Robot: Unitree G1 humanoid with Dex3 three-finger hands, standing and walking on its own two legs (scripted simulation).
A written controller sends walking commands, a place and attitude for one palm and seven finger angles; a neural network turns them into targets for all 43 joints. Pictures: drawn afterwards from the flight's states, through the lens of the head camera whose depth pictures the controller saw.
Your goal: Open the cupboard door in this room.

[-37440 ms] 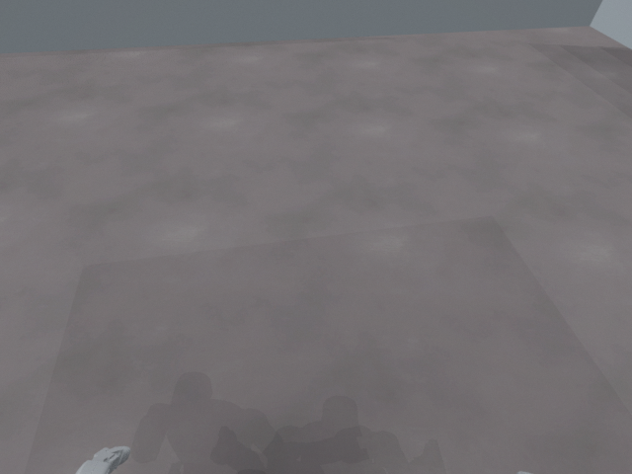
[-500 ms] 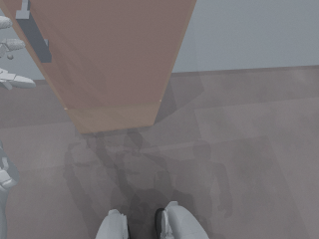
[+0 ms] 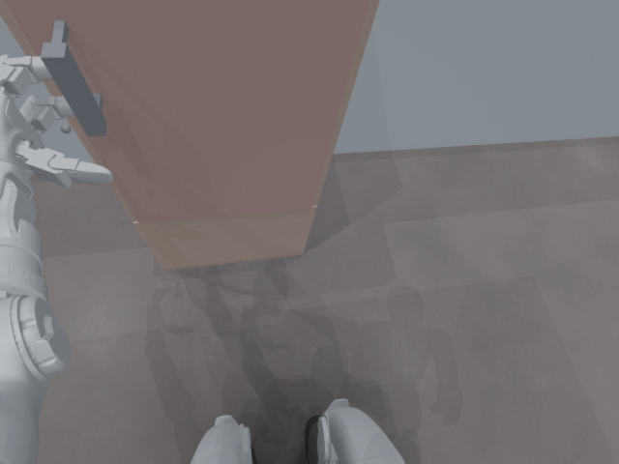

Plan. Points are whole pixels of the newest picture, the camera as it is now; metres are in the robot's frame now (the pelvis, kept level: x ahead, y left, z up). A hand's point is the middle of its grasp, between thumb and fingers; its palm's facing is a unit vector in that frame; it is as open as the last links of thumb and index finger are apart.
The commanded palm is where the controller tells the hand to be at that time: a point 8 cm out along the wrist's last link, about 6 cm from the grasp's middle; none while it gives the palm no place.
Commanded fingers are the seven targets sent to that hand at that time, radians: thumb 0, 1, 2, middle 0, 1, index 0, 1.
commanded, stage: slide the fingers in behind the handle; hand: left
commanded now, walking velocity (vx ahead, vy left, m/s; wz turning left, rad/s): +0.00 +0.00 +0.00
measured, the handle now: (79, 82) +0.57 +0.24 +0.08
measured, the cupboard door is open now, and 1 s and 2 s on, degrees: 0 0 4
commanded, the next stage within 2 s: close the thumb around the handle in 0.80 s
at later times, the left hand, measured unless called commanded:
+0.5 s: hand (96, 121) +0.52 +0.22 +0.07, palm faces +0.06 -1.00 +0.01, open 14.0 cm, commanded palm +0.50 +0.26 +0.07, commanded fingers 0.00 -0.50 0.30 -0.30 -1.20 -0.30 -1.20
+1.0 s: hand (89, 120) +0.52 +0.23 +0.07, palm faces +0.06 -1.00 +0.00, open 13.8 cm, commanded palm +0.50 +0.26 +0.07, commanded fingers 0.00 -0.16 0.44 -0.32 -1.24 -0.32 -1.24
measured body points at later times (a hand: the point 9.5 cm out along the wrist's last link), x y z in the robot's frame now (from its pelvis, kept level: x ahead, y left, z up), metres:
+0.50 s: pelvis +0.00 -0.01 +0.00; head +0.14 +0.02 +0.42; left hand +0.51 +0.27 +0.07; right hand -0.01 -0.27 -0.10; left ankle -0.01 +0.08 -0.67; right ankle +0.03 -0.12 -0.67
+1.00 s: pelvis +0.00 +0.00 +0.00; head +0.14 +0.03 +0.42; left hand +0.51 +0.28 +0.07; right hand -0.02 -0.27 -0.10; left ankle -0.01 +0.08 -0.67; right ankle +0.03 -0.12 -0.67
